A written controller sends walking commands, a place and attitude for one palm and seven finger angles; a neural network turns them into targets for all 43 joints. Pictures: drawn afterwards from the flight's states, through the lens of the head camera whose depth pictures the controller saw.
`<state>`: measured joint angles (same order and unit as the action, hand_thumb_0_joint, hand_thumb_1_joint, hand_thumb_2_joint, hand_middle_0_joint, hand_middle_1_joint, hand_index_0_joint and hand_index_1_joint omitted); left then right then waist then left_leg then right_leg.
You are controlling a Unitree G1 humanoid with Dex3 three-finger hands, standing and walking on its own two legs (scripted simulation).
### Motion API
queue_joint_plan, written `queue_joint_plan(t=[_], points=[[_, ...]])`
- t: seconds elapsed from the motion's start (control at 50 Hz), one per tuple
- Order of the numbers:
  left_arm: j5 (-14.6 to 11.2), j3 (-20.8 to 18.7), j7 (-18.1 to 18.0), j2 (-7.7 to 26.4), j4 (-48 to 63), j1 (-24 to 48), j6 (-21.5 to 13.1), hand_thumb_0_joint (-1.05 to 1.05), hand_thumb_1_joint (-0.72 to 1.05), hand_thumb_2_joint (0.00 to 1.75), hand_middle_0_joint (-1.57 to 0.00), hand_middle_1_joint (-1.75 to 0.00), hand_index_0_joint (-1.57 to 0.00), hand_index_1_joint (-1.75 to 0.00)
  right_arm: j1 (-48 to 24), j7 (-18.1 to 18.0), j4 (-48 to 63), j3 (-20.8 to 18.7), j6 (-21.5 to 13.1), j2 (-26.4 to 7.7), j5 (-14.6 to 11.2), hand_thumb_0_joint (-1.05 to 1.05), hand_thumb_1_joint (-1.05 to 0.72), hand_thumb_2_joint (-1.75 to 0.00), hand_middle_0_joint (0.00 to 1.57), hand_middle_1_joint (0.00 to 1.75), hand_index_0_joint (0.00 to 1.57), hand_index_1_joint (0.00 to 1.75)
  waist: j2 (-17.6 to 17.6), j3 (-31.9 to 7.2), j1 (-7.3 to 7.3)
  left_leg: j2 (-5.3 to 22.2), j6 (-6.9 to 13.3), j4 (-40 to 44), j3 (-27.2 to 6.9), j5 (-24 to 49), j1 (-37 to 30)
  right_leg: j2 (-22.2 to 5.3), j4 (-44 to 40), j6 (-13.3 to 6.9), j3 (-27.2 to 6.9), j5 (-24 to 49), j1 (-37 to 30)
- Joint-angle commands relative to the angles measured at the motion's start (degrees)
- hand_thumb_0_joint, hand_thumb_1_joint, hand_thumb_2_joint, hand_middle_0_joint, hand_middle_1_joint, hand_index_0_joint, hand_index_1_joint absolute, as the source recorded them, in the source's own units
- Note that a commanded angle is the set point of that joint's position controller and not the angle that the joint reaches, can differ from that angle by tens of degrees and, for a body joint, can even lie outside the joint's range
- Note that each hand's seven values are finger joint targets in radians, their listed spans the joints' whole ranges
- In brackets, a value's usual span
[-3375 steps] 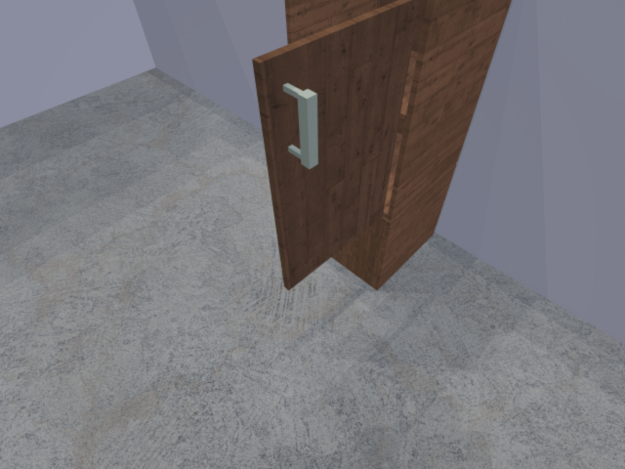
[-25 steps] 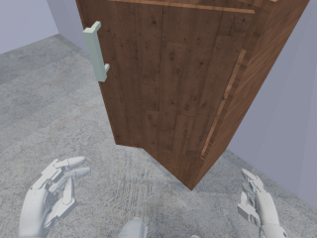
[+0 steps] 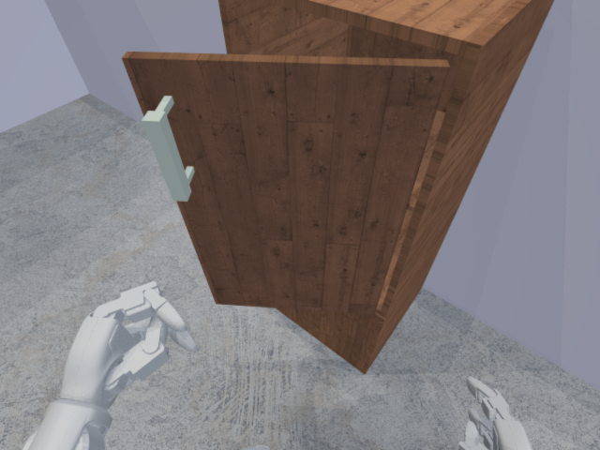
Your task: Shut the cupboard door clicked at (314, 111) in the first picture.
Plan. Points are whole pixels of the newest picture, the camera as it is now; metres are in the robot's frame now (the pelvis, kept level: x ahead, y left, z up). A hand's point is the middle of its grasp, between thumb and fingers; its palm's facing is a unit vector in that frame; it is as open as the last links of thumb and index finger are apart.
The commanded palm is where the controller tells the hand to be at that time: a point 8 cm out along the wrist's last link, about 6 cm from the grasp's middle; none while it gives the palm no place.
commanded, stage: raise the hand and make a fist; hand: left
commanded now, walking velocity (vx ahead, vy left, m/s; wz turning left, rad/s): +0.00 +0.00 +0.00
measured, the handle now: (174, 150) +0.45 +0.21 +0.17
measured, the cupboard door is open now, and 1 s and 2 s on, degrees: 34 34 34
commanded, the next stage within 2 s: bring the fist close to the handle in 0.86 s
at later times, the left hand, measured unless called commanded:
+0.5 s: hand (101, 290) +0.23 +0.21 +0.18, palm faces +0.05 -0.99 -0.09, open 3.1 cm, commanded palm +0.20 +0.24 +0.18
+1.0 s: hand (126, 310) +0.21 +0.18 +0.17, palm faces +0.01 -1.00 -0.06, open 3.1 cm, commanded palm +0.20 +0.23 +0.18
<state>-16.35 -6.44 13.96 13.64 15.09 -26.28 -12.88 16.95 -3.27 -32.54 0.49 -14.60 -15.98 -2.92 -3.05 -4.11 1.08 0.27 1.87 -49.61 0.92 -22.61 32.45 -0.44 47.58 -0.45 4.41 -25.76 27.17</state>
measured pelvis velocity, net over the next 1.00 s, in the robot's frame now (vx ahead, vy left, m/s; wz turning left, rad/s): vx -0.01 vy -0.01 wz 0.01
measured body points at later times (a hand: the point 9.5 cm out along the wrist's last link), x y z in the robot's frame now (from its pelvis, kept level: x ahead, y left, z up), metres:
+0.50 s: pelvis +0.00 +0.00 +0.03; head -0.03 -0.01 +0.48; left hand +0.22 +0.26 +0.19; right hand +0.19 -0.20 -0.03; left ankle +0.03 +0.10 -0.70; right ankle -0.01 -0.11 -0.70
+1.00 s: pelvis -0.01 -0.01 +0.03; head -0.05 -0.03 +0.48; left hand +0.21 +0.24 +0.18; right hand +0.18 -0.23 -0.03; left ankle +0.03 +0.10 -0.70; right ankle -0.01 -0.11 -0.70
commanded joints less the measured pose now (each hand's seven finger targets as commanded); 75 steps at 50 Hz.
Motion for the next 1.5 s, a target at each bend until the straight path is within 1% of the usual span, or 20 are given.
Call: queue_joint_plan(t=[0.0, 0.04, 0.12, 0.22, 0.3, 0.38, 0.44, 0.5, 0.6, 0.68, 0.76, 0.88, 0.96, 0.98, 1.08, 1.12, 1.24, 1.28, 1.38, 1.48], points=[[-0.72, -9.47, -2.49, 10.51, 15.99, 5.35, 0.74, 0.0, 0.9, 0.9, -1.17, -1.36, -1.17, -1.36, -6.53, -1.39, 11.28, -1.67, -3.95, -4.49, -0.17, 0.0, -0.9, -0.9, 0.2, 0.3, 0.2, 0.3, 1.44, -9.79, 1.52, -0.08, -0.12, 11.55, -3.21, 11.89, -11.79, 0.85, -9.03, -0.24, -0.81, 13.02, -3.81], [-1.22, -10.72, -4.65, 10.08, 18.82, 7.68, 0.47, 0.0, 0.9, 0.9, -1.21, -1.4, -1.21, -1.4, -6.49, -1.14, 11.28, -0.96, -3.79, -3.77, -0.01, 0.0, -0.9, -0.9, 0.2, 0.3, 0.2, 0.3, -1.69, -10.13, 2.02, 0.28, -0.75, 12.59, -3.62, 15.37, -14.14, 1.47, -8.3, -0.76, 0.48, 16.04, -4.8], [-1.74, -8.4, -5.06, 7.86, 16.42, 11.86, 1.28, 0.0, 0.9, 0.9, -1.28, -1.48, -1.28, -1.48, -6.65, -0.57, 10.02, -0.08, -3.78, -4.13, -0.04, 0.0, -0.9, -0.9, 0.2, 0.3, 0.2, 0.3, -1.03, -5.97, 0.33, 0.65, -1.04, 13.77, -3.85, 14.99, -15.11, 1.94, -10.37, -0.65, 0.75, 16.31, -4.4], [-0.87, -4.12, 0.02, 7.07, 10.28, 14.01, 10.73, 0.0, 0.9, 0.9, -1.3, -1.5, -1.3, -1.5, -7.26, -1.0, 9.64, 0.47, -2.83, -5.08, -0.99, 0.0, -0.9, -0.9, 0.2, 0.3, 0.2, 0.3, 0.81, -0.97, 0.29, 0.5, -0.52, 16.67, -3.94, 12.25, -15.1, 1.44, -14.53, -0.48, 0.05, 15.41, -6.0], [-0.71, -9.05, 0.22, 11.83, 14.0, 19.27, 15.95, 0.0, 0.9, 0.9, -1.3, -1.5, -1.3, -1.5, -9.4, -1.7, 10.64, 1.06, -1.51, -4.75, -0.9, 0.0, -0.9, -0.9, 0.2, 0.3, 0.2, 0.3, 1.36, -3.81, 1.51, 0.13, -0.17, 18.6, -3.69, 13.26, -17.86, 1.13, -16.6, -0.49, -0.23, 15.59, -9.42], [-1.79, -15.59, -2.59, 16.64, 18.7, 25.78, 14.19, 0.0, 0.9, 0.9, -1.3, -1.5, -1.3, -1.5, -10.92, -1.85, 9.95, 1.62, -1.76, -4.23, -0.29, 0.0, -0.9, -0.9, 0.2, 0.3, 0.2, 0.3, -0.07, -7.51, 2.28, 0.2, -0.57, 19.67, -3.84, 15.93, -21.88, 1.5, -17.53, -0.77, 0.03, 16.45, -12.06], [-2.87, -13.45, -2.44, 12.96, 16.05, 27.85, 13.34, 0.0, 0.9, 0.9, -1.3, -1.5, -1.3, -1.5, -11.69, -1.66, 8.57, 2.02, -2.55, -3.8, -0.65, 0.0, -0.9, -0.9, 0.2, 0.3, 0.2, 0.3, -2.53, -5.15, 1.77, 0.06, -0.89, 20.9, -3.75, 14.79, -23.0, 1.66, -19.0, -0.87, 0.18, 15.46, -11.45], [-2.97, -8.61, -0.02, 7.83, 8.38, 22.72, 16.46, 0.0, 0.9, 0.9, -1.3, -1.5, -1.3, -1.5, -11.53, -1.47, 7.61, 1.61, -2.71, -4.35, -1.29, 0.0, -0.9, -0.9, 0.2, 0.3, 0.2, 0.3, 0.51, -1.19, 1.39, 0.03, -0.7, 21.19, -3.23, 13.04, -21.36, 1.33, -20.5, -0.55, -0.23, 14.99, -10.58], [-1.97, -8.9, 1.83, 9.7, 8.51, 20.09, 21.83, 0.0, 0.9, 0.9, -1.3, -1.5, -1.3, -1.5, -12.4, -1.55, 8.95, 1.1, -1.69, -5.02, -1.64, 0.0, -0.9, -0.9, 0.2, 0.3, 0.2, 0.3, 3.4, 0.6, 2.08, -0.33, -0.02, 21.74, -2.5, 10.38, -19.84, 0.43, -22.76, 0.03, -1.78, 11.13, -10.75], [-1.22, -15.75, -2.37, 17.38, 18.58, 26.73, 16.96, 0.0, 0.9, 0.9, -1.3, -1.5, -1.3, -1.5, -13.16, -1.9, 9.55, 1.17, -2.21, -4.78, -0.49, 0.0, -0.9, -0.9, 0.2, 0.3, 0.2, 0.3, 2.14, -3.25, 2.37, -0.26, -0.07, 21.75, -2.68, 10.54, -22.27, 0.62, -22.67, -0.06, -2.05, 8.76, -11.53], [-1.37, -14.16, -4.73, 13.33, 17.88, 26.09, 10.7, 0.0, 0.9, 0.9, -1.3, -1.5, -1.3, -1.5, -11.6, -1.58, 8.0, 1.44, -3.7, -3.76, -0.18, 0.0, -0.9, -0.9, 0.2, 0.3, 0.2, 0.3, -2.32, -3.98, 1.6, -0.29, -0.61, 22.09, -2.67, 11.58, -24.22, 1.3, -21.86, -0.39, -0.85, 10.34, -11.42], [-1.38, -8.52, -0.17, 9.67, 5.94, 20.41, 15.78, 0.0, 0.9, 0.9, -1.3, -1.5, -1.3, -1.5, -11.35, -1.82, 6.6, 0.67, -4.07, -5.37, -1.23, 0.0, -0.9, -0.9, 0.2, 0.3, 0.2, 0.3, 1.93, 3.65, 0.92, -0.33, -0.17, 21.57, -2.09, 6.97, -19.83, 0.19, -25.07, 0.32, -3.35, 6.2, -9.4], [-1.41, -8.86, 0.71, 11.16, 10.17, 25.92, 17.95, 0.0, 0.9, 0.9, -1.3, -1.5, -1.3, -1.5, -12.79, -2.32, 7.99, 0.95, -3.85, -5.1, -1.2, 0.0, -0.9, -0.9, 0.2, 0.3, 0.2, 0.3, 2.9, 1.78, 1.0, -0.69, 0.17, 21.32, -2.12, 6.77, -20.47, -0.16, -25.48, 0.73, -3.84, 3.31, -9.14], [-1.27, -11.38, -0.35, 14.52, 11.29, 29.49, 16.99, 0.0, 0.9, 0.9, -1.3, -1.5, -1.3, -1.5, -12.71, -2.64, 7.49, 0.84, -3.98, -5.46, -0.97, 0.0, -0.9, -0.9, 0.2, 0.3, 0.2, 0.3, 4.34, 1.06, 0.71, -0.46, 0.24, 20.92, -2.31, 6.94, -20.88, -0.24, -25.63, 0.79, -4.29, 2.65, -9.36], [-1.24, -14.21, -3.84, 15.37, 10.72, 35.24, 11.12, 0.0, 0.9, 0.9, -1.3, -1.5, -1.3, -1.5, -11.94, -2.62, 5.66, 1.07, -5.21, -4.87, -0.15, 0.0, -0.9, -0.9, 0.2, 0.3, 0.2, 0.3, 1.46, -4.02, 0.95, -0.29, 0.04, 21.39, -2.77, 10.37, -24.22, 0.58, -22.9, 0.31, -2.28, 8.37, -10.9], [-0.91, -11.93, -3.4, 12.47, 7.25, 34.59, 10.8, 0.0, 0.9, 0.9, -1.3, -1.5, -1.3, -1.5, -11.63, -2.4, 5.17, 1.15, -5.13, -4.54, -0.28, 0.0, -0.9, -0.9, 0.2, 0.3, 0.2, 0.3, -0.13, -3.92, 0.66, -0.44, -0.08, 21.46, -2.42, 12.64, -24.74, 0.59, -21.82, 0.1, -1.6, 12.72, -11.5], [-0.68, -8.25, 0.36, 10.23, -3.39, 34.48, 18.1, 0.0, 0.9, 0.9, -1.3, -1.5, -1.3, -1.5, -11.82, -2.35, 5.83, 0.89, -3.09, -5.46, -1.33, 0.0, -0.9, -0.9, 0.2, 0.3, 0.2, 0.3, 3.24, 0.6, 0.89, -0.73, 0.11, 21.39, -1.83, 11.56, -21.16, 0.11, -23.06, 0.55, -2.66, 13.8, -10.46], [-0.69, -10.08, 0.23, 12.75, -2.48, 37.26, 18.63, 0.0, 0.9, 0.9, -1.3, -1.5, -1.3, -1.5, -11.99, -2.51, 6.17, 0.71, -2.69, -5.78, -1.27, 0.0, -0.9, -0.9, 0.2, 0.3, 0.2, 0.3, 4.84, -1.01, 1.03, -0.56, 0.26, 21.01, -1.91, 12.3, -21.58, -0.02, -23.09, 0.63, -2.94, 13.69, -11.2], [-0.38, -16.03, -2.67, 18.28, 4.17, 44.2, 13.63, 0.0, 0.9, 0.9, -1.3, -1.5, -1.3, -1.5, -11.83, -2.46, 6.43, 0.69, -2.66, -5.25, -0.23, 0.0, -0.9, -0.9, 0.2, 0.3, 0.2, 0.3, 1.88, -10.17, 1.54, -0.46, 0.24, 20.21, -1.64, 19.1, -26.14, 0.28, -20.35, 0.23, -2.33, 21.55, -14.6], [0.29, -14.65, -2.48, 16.15, -4.35, 42.52, 12.24, 0.0, 0.9, 0.9, -1.3, -1.5, -1.3, -1.5, -10.66, -1.92, 4.99, 0.36, -1.95, -5.59, -0.36, 0.0, -0.9, -0.9, 0.2, 0.3, 0.2, 0.3, 1.11, -7.8, 0.86, -0.36, 0.11, 19.83, -1.11, 20.67, -25.42, 0.32, -19.9, 0.07, -2.18, 24.91, -13.87]])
